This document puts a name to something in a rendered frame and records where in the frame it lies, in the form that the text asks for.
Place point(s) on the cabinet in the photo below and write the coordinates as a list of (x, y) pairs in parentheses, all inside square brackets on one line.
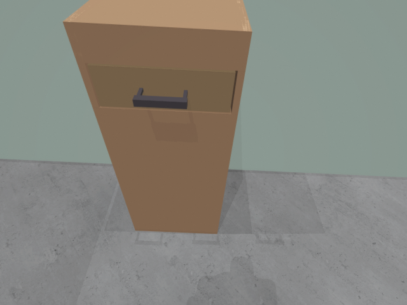
[(171, 165)]

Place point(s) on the handle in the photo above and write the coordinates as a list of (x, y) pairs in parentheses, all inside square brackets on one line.
[(140, 100)]

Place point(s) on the drawer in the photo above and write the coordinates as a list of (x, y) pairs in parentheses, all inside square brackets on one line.
[(208, 90)]

